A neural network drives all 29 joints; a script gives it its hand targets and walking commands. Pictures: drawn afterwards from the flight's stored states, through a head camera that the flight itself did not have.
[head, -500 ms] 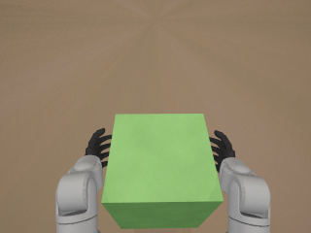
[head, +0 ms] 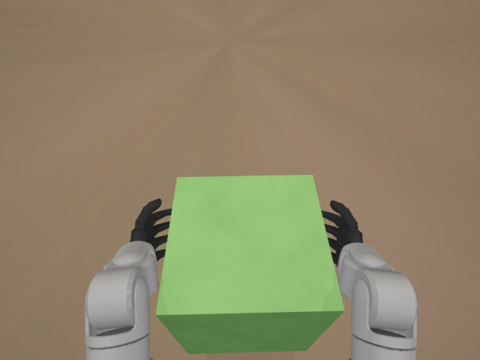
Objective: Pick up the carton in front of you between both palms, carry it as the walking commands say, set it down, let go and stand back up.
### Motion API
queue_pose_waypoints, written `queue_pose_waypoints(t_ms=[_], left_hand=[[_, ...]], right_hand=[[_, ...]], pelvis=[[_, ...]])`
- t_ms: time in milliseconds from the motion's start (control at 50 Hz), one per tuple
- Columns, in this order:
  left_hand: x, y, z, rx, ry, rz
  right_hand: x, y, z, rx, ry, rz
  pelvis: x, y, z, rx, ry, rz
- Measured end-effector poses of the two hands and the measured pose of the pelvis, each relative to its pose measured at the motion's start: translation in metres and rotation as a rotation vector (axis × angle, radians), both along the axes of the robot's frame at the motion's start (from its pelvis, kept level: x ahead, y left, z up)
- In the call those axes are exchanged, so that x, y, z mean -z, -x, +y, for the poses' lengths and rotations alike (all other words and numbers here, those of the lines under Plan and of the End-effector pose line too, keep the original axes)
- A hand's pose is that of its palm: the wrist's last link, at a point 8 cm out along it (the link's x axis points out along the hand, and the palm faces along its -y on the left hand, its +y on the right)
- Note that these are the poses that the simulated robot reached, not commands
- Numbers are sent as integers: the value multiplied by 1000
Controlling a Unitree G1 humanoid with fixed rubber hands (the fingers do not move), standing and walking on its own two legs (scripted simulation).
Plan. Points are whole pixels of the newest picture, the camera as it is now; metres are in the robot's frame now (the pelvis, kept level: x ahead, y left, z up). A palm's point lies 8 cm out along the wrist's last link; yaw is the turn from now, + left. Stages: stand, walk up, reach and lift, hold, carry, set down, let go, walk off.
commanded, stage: carry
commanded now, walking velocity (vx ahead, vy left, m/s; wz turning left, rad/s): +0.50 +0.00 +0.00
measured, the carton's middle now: (246, 270) +0.27 +0.00 +0.03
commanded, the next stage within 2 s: none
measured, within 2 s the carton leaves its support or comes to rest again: neither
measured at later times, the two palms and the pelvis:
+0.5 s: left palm (180, 117) +0.60 +0.15 +0.10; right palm (310, 118) +0.60 -0.15 +0.10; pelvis +0.34 -0.01 +0.00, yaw +2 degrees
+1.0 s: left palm (193, 53) +0.94 +0.15 +0.11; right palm (290, 55) +0.94 -0.15 +0.11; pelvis +0.68 +0.00 +0.00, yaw +0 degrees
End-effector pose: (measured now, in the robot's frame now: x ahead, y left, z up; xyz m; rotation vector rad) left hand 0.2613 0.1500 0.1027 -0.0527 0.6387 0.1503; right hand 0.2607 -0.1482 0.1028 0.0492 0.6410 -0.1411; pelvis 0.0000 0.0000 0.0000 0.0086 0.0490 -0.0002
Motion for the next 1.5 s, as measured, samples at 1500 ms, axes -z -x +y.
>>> queue_pose_waypoints(t_ms=[1500], left_hand=[[-4, -1015, 7, -24, 8, 16]], right_hand=[[-5, -1021, 7, -25, 7, 17]], pelvis=[[-8, -1017, 0, -25, 21, 10]])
